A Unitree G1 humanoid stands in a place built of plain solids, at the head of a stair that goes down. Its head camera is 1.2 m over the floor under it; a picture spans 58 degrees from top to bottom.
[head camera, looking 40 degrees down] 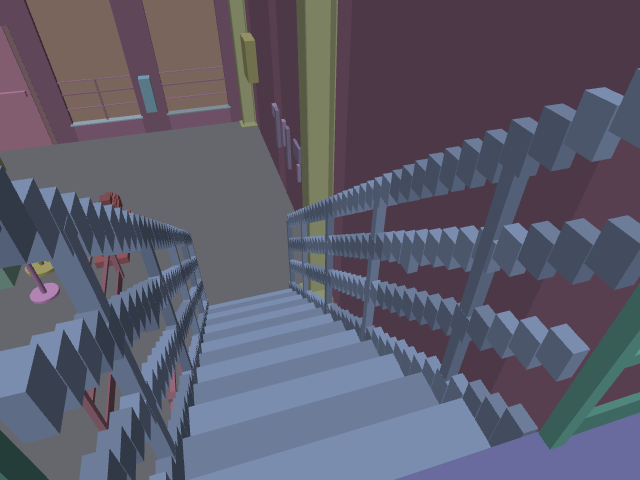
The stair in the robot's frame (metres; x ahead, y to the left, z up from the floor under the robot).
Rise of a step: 0.20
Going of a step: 0.24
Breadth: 1.07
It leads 17 degrees to the left of straight ahead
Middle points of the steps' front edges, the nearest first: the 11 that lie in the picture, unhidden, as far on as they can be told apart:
0.67 -0.03 -0.19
0.90 0.04 -0.39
1.13 0.11 -0.59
1.36 0.18 -0.78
1.59 0.25 -0.98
1.82 0.32 -1.17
2.05 0.39 -1.37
2.28 0.46 -1.56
2.51 0.53 -1.76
2.74 0.60 -1.96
2.97 0.67 -2.15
